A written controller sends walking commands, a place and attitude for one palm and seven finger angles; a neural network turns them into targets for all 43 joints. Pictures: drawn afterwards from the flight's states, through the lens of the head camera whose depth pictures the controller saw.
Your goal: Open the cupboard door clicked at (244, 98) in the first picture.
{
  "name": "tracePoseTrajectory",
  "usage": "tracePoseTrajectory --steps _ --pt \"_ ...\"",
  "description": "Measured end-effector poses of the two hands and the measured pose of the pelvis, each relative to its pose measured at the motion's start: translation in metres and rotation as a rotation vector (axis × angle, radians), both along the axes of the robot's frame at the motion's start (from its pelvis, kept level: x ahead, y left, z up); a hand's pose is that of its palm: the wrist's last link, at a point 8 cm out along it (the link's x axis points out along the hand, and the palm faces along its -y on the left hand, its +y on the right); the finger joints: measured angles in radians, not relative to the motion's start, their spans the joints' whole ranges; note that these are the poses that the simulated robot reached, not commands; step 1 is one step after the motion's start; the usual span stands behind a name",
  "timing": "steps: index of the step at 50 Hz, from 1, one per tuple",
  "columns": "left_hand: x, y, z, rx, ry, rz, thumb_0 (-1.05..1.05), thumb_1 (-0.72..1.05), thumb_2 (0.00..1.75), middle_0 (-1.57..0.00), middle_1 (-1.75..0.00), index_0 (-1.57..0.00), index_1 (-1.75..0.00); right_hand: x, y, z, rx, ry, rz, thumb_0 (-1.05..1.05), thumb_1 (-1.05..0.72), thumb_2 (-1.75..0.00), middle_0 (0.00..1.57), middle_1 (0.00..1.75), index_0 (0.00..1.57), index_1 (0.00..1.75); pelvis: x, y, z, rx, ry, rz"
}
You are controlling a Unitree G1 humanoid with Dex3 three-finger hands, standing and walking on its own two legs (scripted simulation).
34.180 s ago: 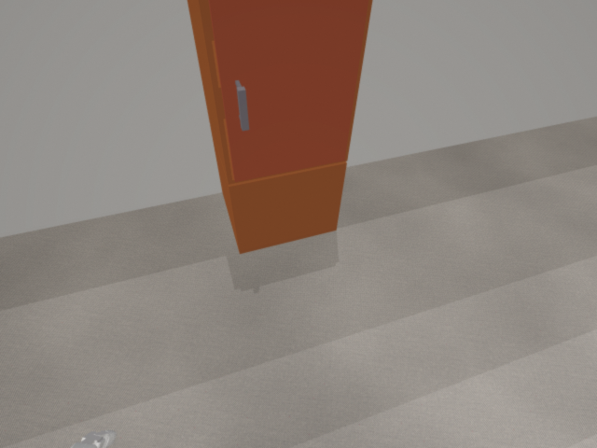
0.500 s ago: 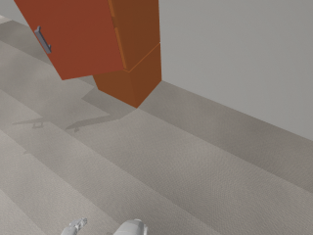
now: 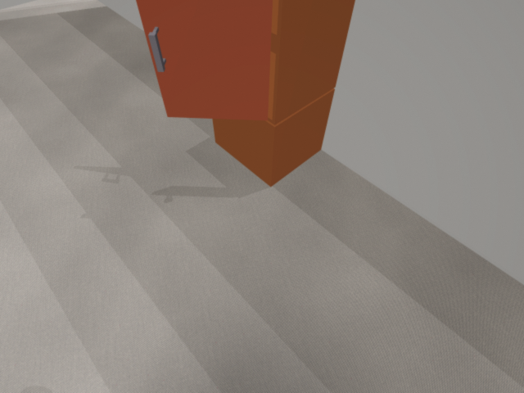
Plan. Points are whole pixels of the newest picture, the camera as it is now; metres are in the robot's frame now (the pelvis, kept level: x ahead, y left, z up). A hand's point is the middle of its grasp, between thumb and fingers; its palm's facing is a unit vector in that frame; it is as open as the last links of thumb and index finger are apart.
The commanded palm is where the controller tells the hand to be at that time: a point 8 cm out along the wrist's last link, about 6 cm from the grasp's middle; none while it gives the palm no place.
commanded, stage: take the last steps up to it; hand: left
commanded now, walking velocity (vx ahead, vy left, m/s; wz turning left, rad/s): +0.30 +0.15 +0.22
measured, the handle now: (158, 49) +1.06 +0.42 -0.05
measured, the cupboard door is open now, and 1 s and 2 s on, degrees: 44 44 44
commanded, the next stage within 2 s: come to a stop and stand still in 1.32 s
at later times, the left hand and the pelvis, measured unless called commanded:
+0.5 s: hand out of the picture +0.02 +0.22 -0.19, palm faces +0.22 -0.96 -0.17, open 7.4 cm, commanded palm none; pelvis +0.13 +0.07 -0.02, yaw +7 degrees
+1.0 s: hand (149, 261) +0.37 +0.27 -0.15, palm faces +0.12 -0.97 -0.23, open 7.3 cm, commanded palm none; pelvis +0.31 +0.08 +0.00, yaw +4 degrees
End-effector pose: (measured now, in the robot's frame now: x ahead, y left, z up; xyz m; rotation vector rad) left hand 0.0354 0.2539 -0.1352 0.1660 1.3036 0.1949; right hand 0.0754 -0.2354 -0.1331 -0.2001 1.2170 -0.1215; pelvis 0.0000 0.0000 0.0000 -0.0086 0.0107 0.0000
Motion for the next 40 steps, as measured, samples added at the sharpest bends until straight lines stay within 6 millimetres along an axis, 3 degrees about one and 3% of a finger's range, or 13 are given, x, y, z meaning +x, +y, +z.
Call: tracePoseTrajectory --steps 5,9,13,17,21,24,27,32,36,40 --pt "0.012 -0.013 0.001 0.034 -0.078 0.021 0.00 0.91 0.89 -0.19 -0.30 -0.19 -0.30 -0.009 -0.013 -0.024 0.038 0.076 -0.002 0.01 -0.90 -0.89 0.20 0.30 0.20 0.30 0.014 -0.013 -0.012 0.023 -0.009 0.039" --pt "-0.003 -0.024 0.010 0.025 -0.036 0.074 0.00 0.91 0.89 -0.20 -0.30 -0.19 -0.30 0.007 -0.017 -0.018 0.042 0.119 0.014 0.01 -0.90 -0.89 0.20 0.30 0.20 0.30 0.032 -0.010 -0.002 0.030 -0.019 0.060" --pt "-0.021 -0.031 0.013 -0.012 0.064 0.111 0.00 0.91 0.89 -0.20 -0.30 -0.20 -0.30 0.043 -0.011 -0.005 0.044 0.090 0.027 0.01 -0.90 -0.89 0.20 0.30 0.20 0.30 0.055 -0.003 0.008 0.048 -0.007 0.083" --pt "-0.034 -0.030 0.009 -0.050 0.152 0.164 0.00 0.91 0.89 -0.20 -0.30 -0.20 -0.30 0.090 0.008 -0.001 0.039 0.066 0.079 0.01 -0.91 -0.89 0.19 0.30 0.20 0.30 0.078 0.013 0.007 0.053 0.001 0.108" --pt "-0.039 -0.016 -0.003 -0.084 0.236 0.223 0.00 0.90 0.89 -0.20 -0.30 -0.20 -0.30 0.147 0.043 -0.004 0.029 0.021 0.151 0.01 -0.91 -0.90 0.19 0.30 0.20 0.30 0.107 0.038 -0.003 0.042 0.003 0.128" --pt "-0.030 0.005 -0.022 -0.104 0.291 0.237 0.00 0.90 0.89 -0.20 -0.30 -0.20 -0.30 0.186 0.069 -0.014 0.006 -0.058 0.174 0.01 -0.90 -0.89 0.19 0.30 0.20 0.30 0.129 0.062 -0.021 0.016 0.001 0.130" --pt "0.005 0.030 -0.028 -0.086 0.274 0.212 0.01 0.91 0.89 -0.20 -0.30 -0.20 -0.30 0.197 0.087 -0.013 0.002 -0.075 0.158 0.01 -0.90 -0.89 0.19 0.30 0.20 0.30 0.143 0.073 -0.021 0.025 -0.007 0.113" --pt "0.109 0.065 -0.014 -0.039 0.086 0.137 0.01 0.91 0.89 -0.19 -0.30 -0.19 -0.30 0.190 0.099 -0.007 0.009 -0.029 0.083 0.00 -0.93 -0.89 0.20 0.30 0.20 0.30 0.171 0.084 -0.006 0.035 -0.004 0.096" --pt "0.195 0.078 0.003 -0.010 -0.071 0.076 0.00 0.91 0.89 -0.19 -0.30 -0.19 -0.30 0.179 0.095 -0.009 0.017 0.046 0.043 0.00 -0.93 -0.89 0.20 0.30 0.20 0.30 0.198 0.089 0.000 0.048 -0.005 0.088" --pt "0.270 0.077 0.016 0.013 -0.180 0.014 0.00 0.91 0.89 -0.19 -0.30 -0.19 -0.30 0.170 0.090 -0.019 0.042 0.135 -0.002 0.00 -0.92 -0.89 0.20 0.30 0.20 0.30 0.229 0.087 -0.002 0.063 -0.010 0.079"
